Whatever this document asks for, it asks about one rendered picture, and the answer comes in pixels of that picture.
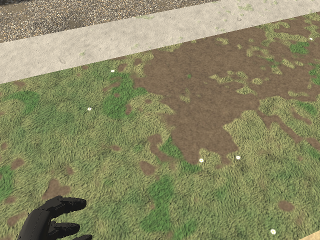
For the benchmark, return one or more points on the left robot hand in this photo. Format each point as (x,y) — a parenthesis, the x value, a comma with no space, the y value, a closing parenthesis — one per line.
(38,224)

